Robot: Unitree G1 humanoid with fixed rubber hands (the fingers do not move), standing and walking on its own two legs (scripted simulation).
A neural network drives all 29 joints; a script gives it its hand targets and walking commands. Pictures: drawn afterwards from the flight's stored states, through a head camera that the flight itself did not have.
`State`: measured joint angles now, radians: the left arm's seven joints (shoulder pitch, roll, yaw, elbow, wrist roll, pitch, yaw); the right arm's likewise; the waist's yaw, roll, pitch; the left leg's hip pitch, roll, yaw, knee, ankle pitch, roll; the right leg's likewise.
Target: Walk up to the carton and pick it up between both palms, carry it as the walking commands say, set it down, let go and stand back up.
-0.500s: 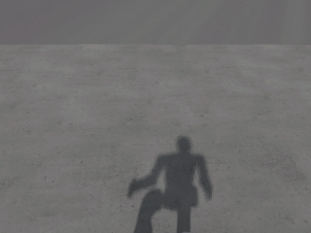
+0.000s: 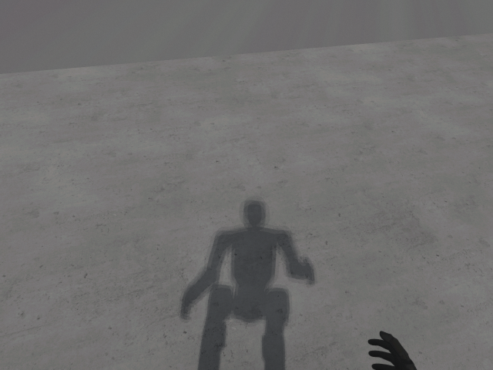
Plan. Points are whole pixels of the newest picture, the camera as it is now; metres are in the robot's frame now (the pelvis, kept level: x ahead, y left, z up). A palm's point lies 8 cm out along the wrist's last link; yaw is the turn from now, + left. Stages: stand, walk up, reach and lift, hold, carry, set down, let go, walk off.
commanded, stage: walk up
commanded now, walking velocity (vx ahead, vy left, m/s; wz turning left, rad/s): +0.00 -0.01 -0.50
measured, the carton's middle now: out of the picture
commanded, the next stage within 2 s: none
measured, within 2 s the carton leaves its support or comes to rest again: neither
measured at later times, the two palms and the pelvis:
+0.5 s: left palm (130, 343) +0.19 +0.21 -0.10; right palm out of the picture -0.05 -0.26 -0.14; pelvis +0.00 -0.01 +0.00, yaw -19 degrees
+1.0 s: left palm (117, 347) +0.19 +0.24 -0.14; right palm out of the picture +0.02 -0.25 -0.09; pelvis +0.03 +0.04 +0.00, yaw -33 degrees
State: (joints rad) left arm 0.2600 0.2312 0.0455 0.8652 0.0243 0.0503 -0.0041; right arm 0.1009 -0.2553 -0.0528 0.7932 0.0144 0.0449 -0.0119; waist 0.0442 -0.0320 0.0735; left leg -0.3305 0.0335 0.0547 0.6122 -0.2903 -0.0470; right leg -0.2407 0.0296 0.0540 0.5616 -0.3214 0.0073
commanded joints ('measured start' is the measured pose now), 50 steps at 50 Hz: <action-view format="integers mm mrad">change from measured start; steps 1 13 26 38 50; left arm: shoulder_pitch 23 -105 -26 -3 -44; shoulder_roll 85 86 182 201 97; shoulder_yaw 35 17 47 53 38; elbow -73 -75 -63 -57 -85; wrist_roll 4 -2 5 9 4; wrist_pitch -1 18 -38 -31 17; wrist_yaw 4 -27 26 18 -15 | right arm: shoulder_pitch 153 182 112 2 37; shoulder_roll -221 -150 -69 -51 -117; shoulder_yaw -34 -30 -27 -24 -29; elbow -28 6 -14 -47 -21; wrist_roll -30 -53 -22 -19 -37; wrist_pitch -24 -41 -14 -8 -34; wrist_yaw -22 -20 -5 -15 -33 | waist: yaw -52 -76 0 6 -33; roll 287 250 -189 -119 216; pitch -108 -112 -138 -39 -61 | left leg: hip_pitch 224 187 -244 -122 118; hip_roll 489 319 73 17 305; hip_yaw -345 26 6 0 -54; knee -334 -286 441 157 -332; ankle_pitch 299 315 -145 -144 253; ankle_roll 185 141 -32 -23 137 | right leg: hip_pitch -364 -190 218 88 -272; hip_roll -33 -57 -286 -272 -53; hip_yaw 13 -150 109 274 -79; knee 598 294 -158 -170 627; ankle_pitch -271 -148 869 632 -141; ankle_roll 38 52 -158 -188 51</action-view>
